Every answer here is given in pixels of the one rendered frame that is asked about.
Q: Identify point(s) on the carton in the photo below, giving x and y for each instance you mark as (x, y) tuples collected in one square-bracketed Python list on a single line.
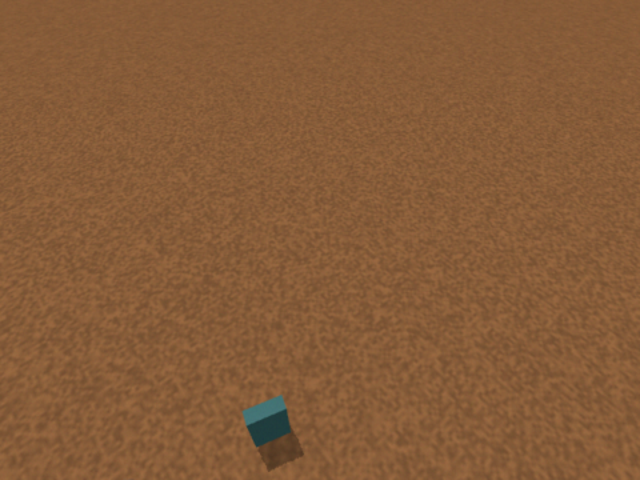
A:
[(267, 421)]

